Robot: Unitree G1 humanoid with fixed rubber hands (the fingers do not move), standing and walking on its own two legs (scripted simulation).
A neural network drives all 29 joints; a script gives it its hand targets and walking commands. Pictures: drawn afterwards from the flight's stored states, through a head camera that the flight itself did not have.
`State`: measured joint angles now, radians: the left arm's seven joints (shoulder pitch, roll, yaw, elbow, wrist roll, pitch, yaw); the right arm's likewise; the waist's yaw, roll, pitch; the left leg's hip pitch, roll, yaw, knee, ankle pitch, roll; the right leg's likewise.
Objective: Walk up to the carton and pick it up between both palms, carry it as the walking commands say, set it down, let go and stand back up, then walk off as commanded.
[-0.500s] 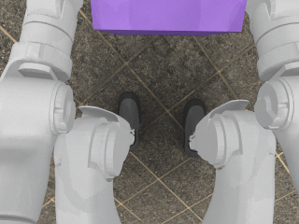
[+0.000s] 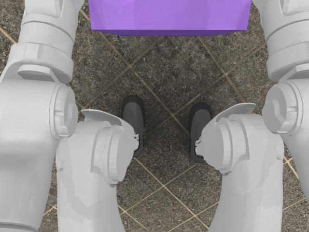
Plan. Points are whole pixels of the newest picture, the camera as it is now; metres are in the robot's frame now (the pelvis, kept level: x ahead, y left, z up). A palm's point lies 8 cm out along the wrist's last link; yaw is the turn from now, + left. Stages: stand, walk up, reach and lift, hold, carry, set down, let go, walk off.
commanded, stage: reach and lift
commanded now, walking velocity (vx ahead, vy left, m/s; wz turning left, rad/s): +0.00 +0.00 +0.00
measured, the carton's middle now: out of the picture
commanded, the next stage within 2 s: none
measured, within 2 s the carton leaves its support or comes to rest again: leaves its support in 0.02 s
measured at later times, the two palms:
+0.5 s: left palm out of the picture +0.57 +0.16 -0.11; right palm out of the picture +0.56 -0.17 -0.12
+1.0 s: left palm out of the picture +0.57 +0.16 -0.05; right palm out of the picture +0.54 -0.17 -0.06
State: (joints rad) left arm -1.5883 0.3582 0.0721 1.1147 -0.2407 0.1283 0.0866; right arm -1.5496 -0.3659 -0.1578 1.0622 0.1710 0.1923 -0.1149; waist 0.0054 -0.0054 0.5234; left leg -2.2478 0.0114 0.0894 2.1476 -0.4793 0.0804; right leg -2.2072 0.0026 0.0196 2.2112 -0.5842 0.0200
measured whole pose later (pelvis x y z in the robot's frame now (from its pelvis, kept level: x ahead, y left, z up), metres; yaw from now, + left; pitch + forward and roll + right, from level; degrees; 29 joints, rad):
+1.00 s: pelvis -0.01 +0.00 +0.04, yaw -1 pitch +24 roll +0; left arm -1.55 0.34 0.20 0.97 -0.12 0.33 0.08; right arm -1.46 -0.26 -0.28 0.83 0.07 0.38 -0.18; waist 0.01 -0.01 0.52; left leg -1.99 0.01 0.08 2.07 -0.49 0.08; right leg -1.95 0.02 0.02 2.11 -0.58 0.02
